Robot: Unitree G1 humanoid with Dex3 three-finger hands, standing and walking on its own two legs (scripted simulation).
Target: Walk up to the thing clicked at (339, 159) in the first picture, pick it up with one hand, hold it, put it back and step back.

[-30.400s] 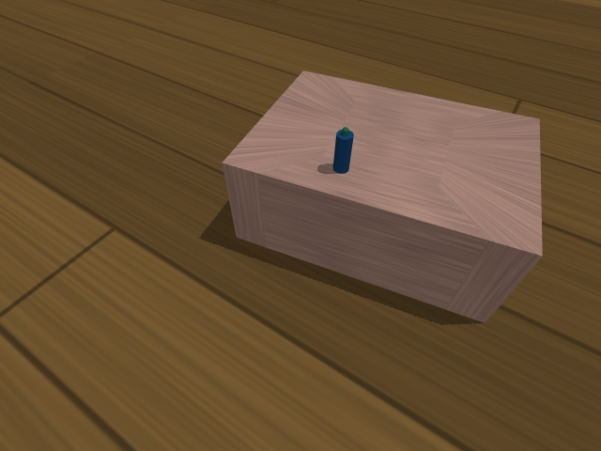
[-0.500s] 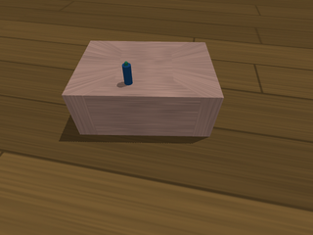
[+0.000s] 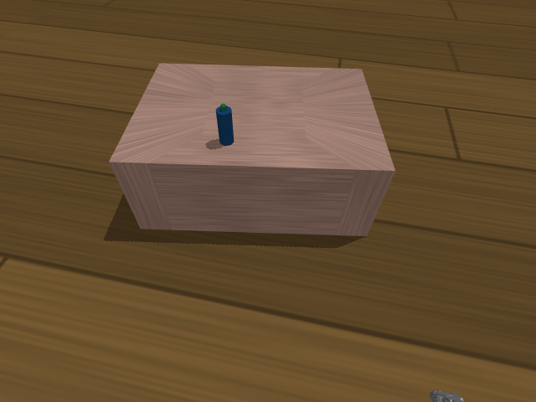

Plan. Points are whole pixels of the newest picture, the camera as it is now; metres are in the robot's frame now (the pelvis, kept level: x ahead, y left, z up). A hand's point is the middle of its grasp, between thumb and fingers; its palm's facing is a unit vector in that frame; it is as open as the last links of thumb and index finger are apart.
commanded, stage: step back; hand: left
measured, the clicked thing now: (225, 123) +1.10 +0.15 -0.27
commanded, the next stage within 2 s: stand in 0.12 s
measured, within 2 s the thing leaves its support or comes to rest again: neither
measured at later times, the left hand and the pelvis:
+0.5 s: hand out of the picture +0.08 +0.23 -0.14, palm faces -0.04 -0.94 -0.33, open 7.4 cm; pelvis -0.02 -0.01 +0.02, yaw -1 degrees
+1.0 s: hand out of the picture +0.04 +0.24 -0.14, palm faces -0.05 -0.94 -0.33, open 7.4 cm; pelvis -0.03 -0.01 +0.01, yaw -1 degrees
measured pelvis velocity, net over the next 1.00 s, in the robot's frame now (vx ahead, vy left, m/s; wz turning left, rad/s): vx -0.03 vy -0.01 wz -0.01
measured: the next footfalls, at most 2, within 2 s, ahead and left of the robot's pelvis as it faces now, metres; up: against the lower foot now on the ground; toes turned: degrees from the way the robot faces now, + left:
none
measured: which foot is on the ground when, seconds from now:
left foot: down 0.00-1.00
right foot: down 0.00-1.00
